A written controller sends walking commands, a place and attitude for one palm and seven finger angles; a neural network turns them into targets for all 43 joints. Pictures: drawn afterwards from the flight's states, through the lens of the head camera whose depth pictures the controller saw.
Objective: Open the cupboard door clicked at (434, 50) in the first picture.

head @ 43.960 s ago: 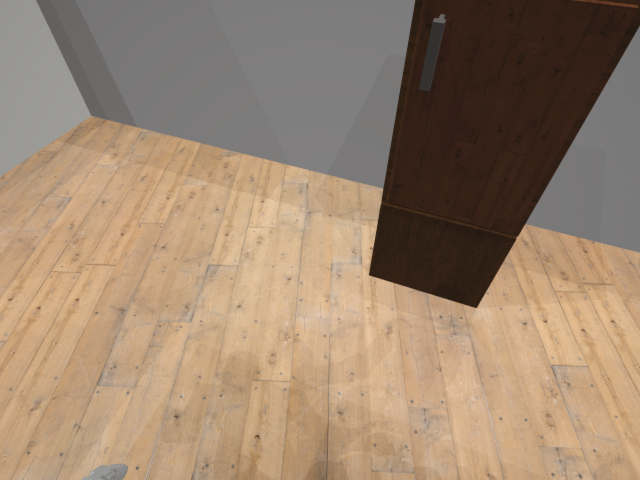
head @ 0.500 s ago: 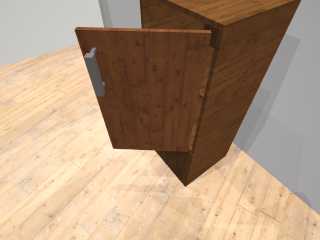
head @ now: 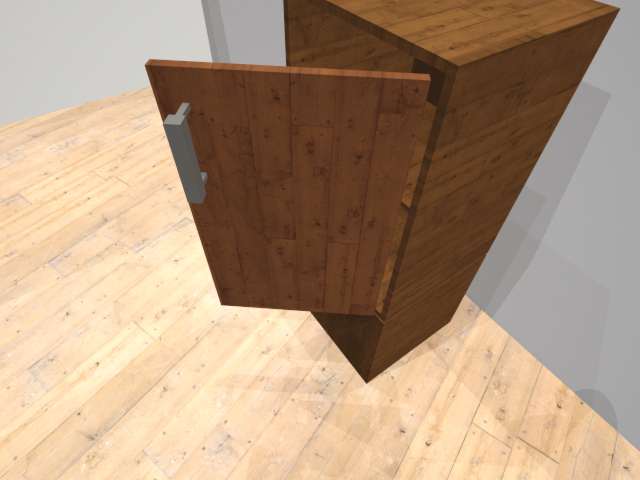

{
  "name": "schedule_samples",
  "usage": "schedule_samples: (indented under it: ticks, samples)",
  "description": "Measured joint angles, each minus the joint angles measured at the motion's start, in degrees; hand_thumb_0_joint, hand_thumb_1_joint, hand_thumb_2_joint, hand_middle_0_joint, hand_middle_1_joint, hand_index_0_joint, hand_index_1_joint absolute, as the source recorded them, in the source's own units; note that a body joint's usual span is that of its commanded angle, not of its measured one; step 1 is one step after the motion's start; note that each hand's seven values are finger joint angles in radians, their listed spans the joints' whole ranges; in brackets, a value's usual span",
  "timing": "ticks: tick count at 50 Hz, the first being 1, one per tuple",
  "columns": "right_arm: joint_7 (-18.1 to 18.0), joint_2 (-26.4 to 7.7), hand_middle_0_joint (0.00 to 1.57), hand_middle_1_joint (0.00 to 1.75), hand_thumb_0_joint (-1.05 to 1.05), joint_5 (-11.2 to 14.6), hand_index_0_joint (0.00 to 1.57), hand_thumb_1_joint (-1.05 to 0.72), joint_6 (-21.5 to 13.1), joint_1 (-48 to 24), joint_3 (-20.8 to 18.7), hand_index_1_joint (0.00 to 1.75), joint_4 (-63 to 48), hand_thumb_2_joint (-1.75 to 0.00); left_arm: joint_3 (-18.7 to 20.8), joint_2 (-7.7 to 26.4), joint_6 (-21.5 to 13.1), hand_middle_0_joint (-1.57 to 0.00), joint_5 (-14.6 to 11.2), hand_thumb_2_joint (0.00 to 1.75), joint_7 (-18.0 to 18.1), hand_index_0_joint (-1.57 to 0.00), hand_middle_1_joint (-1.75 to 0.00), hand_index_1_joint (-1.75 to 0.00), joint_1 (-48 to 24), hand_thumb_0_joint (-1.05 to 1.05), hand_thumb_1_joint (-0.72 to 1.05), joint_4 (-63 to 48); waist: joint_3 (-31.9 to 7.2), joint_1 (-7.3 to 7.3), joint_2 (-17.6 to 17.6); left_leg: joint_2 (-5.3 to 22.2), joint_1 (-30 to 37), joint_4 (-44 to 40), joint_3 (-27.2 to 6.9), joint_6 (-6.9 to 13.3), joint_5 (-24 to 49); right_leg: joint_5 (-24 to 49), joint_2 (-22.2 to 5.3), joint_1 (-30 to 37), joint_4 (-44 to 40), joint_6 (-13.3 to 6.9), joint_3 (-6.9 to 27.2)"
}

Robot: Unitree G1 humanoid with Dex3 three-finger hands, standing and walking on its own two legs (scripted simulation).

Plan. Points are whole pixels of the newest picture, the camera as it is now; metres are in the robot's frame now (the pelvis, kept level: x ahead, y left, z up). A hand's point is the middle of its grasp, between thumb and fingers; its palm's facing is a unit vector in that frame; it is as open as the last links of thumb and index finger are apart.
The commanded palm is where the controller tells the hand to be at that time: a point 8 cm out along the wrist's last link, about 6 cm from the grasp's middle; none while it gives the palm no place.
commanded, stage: look again from close up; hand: left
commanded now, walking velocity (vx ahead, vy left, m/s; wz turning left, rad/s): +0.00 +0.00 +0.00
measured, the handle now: (190, 154) +0.52 +0.24 +0.12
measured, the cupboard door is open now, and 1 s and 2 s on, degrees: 51 51 51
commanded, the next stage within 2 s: raise the hand with hooked fingers in 0.08 s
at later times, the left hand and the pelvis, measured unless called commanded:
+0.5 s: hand (200, 401) +0.20 +0.16 +0.01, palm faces +0.02 -1.00 +0.01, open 8.0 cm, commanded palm +0.13 +0.23 -0.03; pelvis -0.01 -0.01 -0.04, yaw +1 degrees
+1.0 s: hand (141, 393) +0.20 +0.22 +0.03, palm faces +0.03 -1.00 -0.05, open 11.0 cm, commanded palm +0.17 +0.27 +0.04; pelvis -0.03 -0.01 -0.04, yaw +2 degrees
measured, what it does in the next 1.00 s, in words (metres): stands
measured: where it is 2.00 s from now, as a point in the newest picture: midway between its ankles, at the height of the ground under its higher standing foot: outside the picture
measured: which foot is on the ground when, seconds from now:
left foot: down 0.00-1.00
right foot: down 0.00-1.00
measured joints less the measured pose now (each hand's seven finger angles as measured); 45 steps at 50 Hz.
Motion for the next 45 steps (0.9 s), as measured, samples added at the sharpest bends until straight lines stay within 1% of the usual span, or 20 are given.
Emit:
schedule_samples:
  ticks: [9, 10, 11, 12, 14, 16, 19, 21, 24, 25, 26, 27, 29, 31, 33, 35, 37, 40, 43, 45]
  samples:
    - [-0.24, -0.48, 0.20, 0.29, 0.01, -0.01, 0.20, -0.92, -0.14, -0.70, -0.07, 0.30, -0.08, -0.90, 0.14, 0.23, -0.05, -0.20, 0.03, 0.90, -0.04, -0.20, -0.30, -0.30, 0.05, 0.01, 0.91, 0.02, -0.10, 0.13, -0.34, 0.06, 1.03, -0.49, -0.23, -0.23, -0.44, -0.43, 0.14, 1.16, -0.66, -0.08, -0.17]
    - [-0.14, -0.79, 0.20, 0.29, 0.01, 0.11, 0.20, -0.93, 0.11, -0.75, -0.13, 0.30, -0.51, -0.90, 0.09, 0.09, -0.31, -0.20, 0.18, 0.90, 0.36, -0.20, -0.30, -0.30, -0.04, 0.01, 0.91, -0.01, -0.18, 0.15, 0.14, 0.49, -0.01, 0.89, -0.45, -0.39, -0.89, -0.38, 0.47, 0.87, -0.70, 0.01, -0.38]
    - [-0.30, -1.23, 0.20, 0.29, 0.01, 0.71, 0.20, -0.93, -0.05, 0.05, 0.06, 0.30, -3.32, -0.90, 0.09, 0.51, 3.76, -0.21, -1.87, 0.90, 1.00, -0.20, -0.30, -0.30, 2.71, 0.02, 0.93, -8.49, 0.26, 0.02, 0.33, 0.67, -0.50, 1.97, -0.45, -0.38, -1.47, -0.52, 0.57, 0.52, -0.11, 0.05, -0.37]
    - [-0.94, -1.69, 0.20, 0.29, 0.01, 1.31, 0.20, -0.93, -2.13, 1.51, 0.27, 0.30, -6.47, -0.90, 0.62, 1.54, 6.36, -0.21, -3.55, 0.90, 1.83, -0.20, -0.30, -0.30, 6.26, 0.04, 0.95, -18.99, 0.35, 0.21, 0.27, 0.53, -0.59, 2.30, -0.26, -0.23, -1.82, -0.99, 0.39, 0.01, 0.94, 0.00, -0.18]
    - [-1.99, -2.82, 0.20, 0.30, 0.02, 2.75, 0.20, -0.93, -7.22, 3.78, -0.26, 0.30, -11.62, -0.90, 0.81, 3.31, 4.91, -0.21, -6.18, 0.89, 4.08, -0.20, -0.31, -0.30, 10.98, 0.06, 0.96, -35.40, -0.71, -0.12, 0.77, -0.15, -1.68, 3.23, -0.63, -0.06, -2.18, -2.34, -0.44, -1.43, 3.26, 0.05, -0.57]
    - [-2.56, -4.57, 0.20, 0.30, 0.01, 3.32, 0.20, -0.92, -10.80, 3.95, -0.77, 0.30, -15.61, -0.90, 1.03, 3.87, 2.32, -0.21, -8.48, 0.89, 4.72, -0.20, -0.32, -0.32, 11.45, 0.06, 0.94, -46.91, -1.66, -0.92, 2.14, -0.62, -3.64, 5.38, -1.67, 0.22, -2.78, -3.40, -1.11, -2.77, 5.14, 0.27, -1.62]
    - [-2.30, -6.84, 0.20, 0.30, 0.01, 2.29, 0.20, -0.92, -13.39, 1.35, -1.62, 0.30, -20.66, -0.90, 2.86, 3.19, -5.72, -0.21, -9.94, 0.87, 2.07, -0.20, -0.35, -0.34, 7.15, 0.05, 0.89, -55.45, -4.24, -2.05, 3.15, -0.80, -9.17, 10.22, -2.46, 0.43, -4.23, -4.96, -1.76, -7.77, 9.57, 0.34, -2.49]
    - [-1.36, -7.39, 0.20, 0.29, 0.01, 1.62, 0.20, -0.92, -13.90, -1.21, -2.36, 0.30, -23.85, -0.90, 4.61, 2.08, -13.01, -0.21, -11.31, 0.85, -2.36, -0.20, -0.37, -0.36, 3.77, 0.04, 0.84, -57.01, -6.32, -1.99, 2.44, -0.51, -13.84, 14.16, -1.89, 0.27, -5.61, -6.41, -1.91, -12.90, 14.02, 0.08, -1.96]
    - [0.66, -7.33, 0.20, 0.29, 0.01, 1.44, 0.20, -0.91, -13.43, -5.01, -3.57, 0.30, -28.61, -0.90, 6.93, 0.84, -23.54, -0.21, -13.09, 0.83, -12.29, -0.20, -0.40, -0.40, 1.56, 0.02, 0.77, -56.67, -8.13, -1.69, 0.37, 0.35, -20.27, 20.66, -1.00, -0.11, -8.16, -8.83, -1.70, -19.90, 20.90, -0.50, -1.07]
    - [1.15, -7.37, 0.20, 0.29, 0.01, 1.52, 0.20, -0.91, -13.01, -6.00, -3.86, 0.30, -30.30, -0.90, 7.48, 0.93, -25.75, -0.21, -13.27, 0.82, -15.34, -0.21, -0.42, -0.41, 1.73, 0.02, 0.75, -56.50, -8.31, -1.53, -0.27, 0.61, -21.96, 22.67, -0.86, -0.12, -8.99, -9.62, -1.62, -21.68, 22.93, -0.72, -0.93]
    - [1.45, -7.45, 0.20, 0.29, 0.01, 1.67, 0.20, -0.91, -12.48, -6.80, -4.07, 0.30, -31.96, -0.90, 7.91, 1.22, -26.85, -0.21, -13.44, 0.81, -17.74, -0.21, -0.43, -0.43, 2.38, 0.02, 0.72, -56.58, -8.35, -1.30, -0.81, 0.83, -23.35, 24.45, -0.78, -0.10, -9.75, -10.35, -1.54, -23.12, 24.70, -0.93, -0.84]
    - [1.54, -7.66, 0.20, 0.29, 0.01, 1.85, 0.20, -0.91, -11.88, -7.42, -4.20, 0.30, -33.62, -0.90, 8.21, 1.53, -26.91, -0.22, -13.76, 0.80, -19.42, -0.21, -0.45, -0.44, 3.50, 0.01, 0.69, -56.98, -8.30, -0.95, -1.03, 1.02, -24.41, 25.74, -1.07, -0.30, -8.83, -10.97, -1.33, -24.19, 26.16, -1.13, -0.87]
    - [1.20, -7.82, 0.20, 0.29, 0.01, 2.22, 0.20, -0.91, -10.72, -8.09, -4.32, 0.30, -36.25, -0.90, 8.83, 2.39, -25.43, -0.22, -14.64, 0.78, -20.86, -0.22, -0.47, -0.47, 6.13, 0.01, 0.64, -57.87, -8.16, -0.25, -1.47, 1.26, -25.96, 28.26, -1.48, -0.50, -10.77, -11.91, -1.20, -25.53, 28.17, -1.36, -1.13]
    - [0.53, -7.79, 0.20, 0.29, 0.01, 2.41, 0.20, -0.91, -10.11, -8.07, -4.23, 0.30, -37.95, -0.90, 9.77, 3.02, -23.80, -0.23, -15.21, 0.76, -20.05, -0.23, -0.50, -0.50, 8.60, 0.01, 0.59, -59.05, -7.86, 0.42, -1.41, 1.43, -26.96, 29.83, -2.28, -0.61, -12.02, -12.34, -1.09, -25.90, 28.87, -1.51, -1.90]
    - [-0.13, -7.63, 0.20, 0.29, 0.01, 2.29, 0.20, -0.91, -10.16, -7.50, -3.77, 0.30, -38.66, -0.90, 10.82, 3.55, -23.36, -0.24, -15.49, 0.74, -18.37, -0.23, -0.53, -0.53, 10.24, 0.01, 0.54, -60.87, -7.46, 1.07, -0.93, 1.62, -27.68, 30.78, -3.40, -0.78, -12.25, -12.38, -0.91, -25.76, 28.80, -1.56, -2.99]
    - [-0.62, -7.34, 0.20, 0.29, 0.01, 2.14, 0.20, -0.91, -10.58, -6.75, -2.82, 0.30, -38.23, -0.90, 11.64, 4.27, -24.35, -0.24, -15.80, 0.73, -17.52, -0.23, -0.56, -0.56, 10.20, 0.01, 0.49, -62.60, -7.02, 1.63, -0.43, 1.72, -28.36, 31.48, -4.53, -0.84, -12.26, -12.26, -0.78, -25.60, 28.55, -1.61, -4.10]
    - [-0.91, -6.99, 0.20, 0.29, 0.01, 2.21, 0.20, -0.91, -11.16, -6.15, -1.54, 0.30, -36.92, -0.90, 12.00, 4.98, -25.53, -0.24, -16.29, 0.71, -18.14, -0.23, -0.59, -0.59, 8.32, 0.02, 0.44, -63.42, -6.49, 1.96, 0.29, 1.79, -28.93, 31.98, -5.53, -0.87, -12.13, -11.98, -0.64, -25.43, 28.17, -1.72, -5.09]
    - [-1.26, -6.16, 0.20, 0.30, 0.01, 2.59, 0.20, -0.91, -11.51, -5.42, 0.52, 0.30, -34.51, -0.90, 12.01, 6.44, -24.43, -0.24, -17.11, 0.68, -21.17, -0.23, -0.64, -0.63, 3.30, 0.01, 0.37, -62.77, -5.45, 1.92, 1.39, 1.88, -28.97, 31.74, -6.23, -0.88, -11.55, -11.18, -0.45, -24.89, 27.14, -1.78, -5.78]
    - [-1.56, -4.90, 0.20, 0.30, 0.01, 2.97, 0.20, -0.90, -11.39, -4.23, 1.96, 0.30, -32.50, -0.90, 12.59, 8.06, -20.05, -0.25, -17.86, 0.65, -23.66, -0.24, -0.68, -0.68, -0.71, 0.01, 0.30, -61.17, -5.03, 1.08, 2.14, 1.96, -27.52, 29.67, -5.74, -0.78, -10.48, -9.88, -0.23, -23.69, 25.06, -1.63, -5.29]
    - [-1.68, -4.31, 0.21, 0.30, 0.01, 3.10, 0.20, -0.90, -11.28, -3.07, 2.43, 0.30, -31.79, -0.90, 13.70, 8.82, -16.99, -0.25, -18.68, 0.63, -24.16, -0.25, -0.71, -0.71, -1.88, 0.01, 0.26, -60.13, -4.95, 0.21, 2.48, 1.98, -25.89, 27.61, -5.00, -0.63, -9.66, -8.91, -0.11, -22.49, 23.30, -1.40, -4.56]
